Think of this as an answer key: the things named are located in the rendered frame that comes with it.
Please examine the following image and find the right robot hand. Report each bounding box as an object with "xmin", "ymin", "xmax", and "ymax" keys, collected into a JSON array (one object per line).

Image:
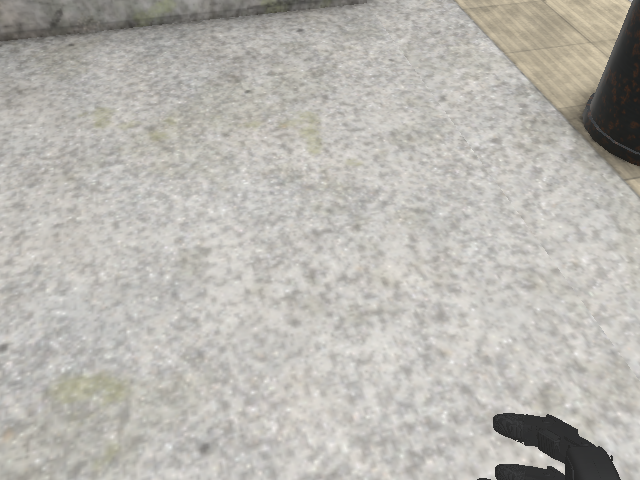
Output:
[{"xmin": 477, "ymin": 413, "xmax": 621, "ymax": 480}]

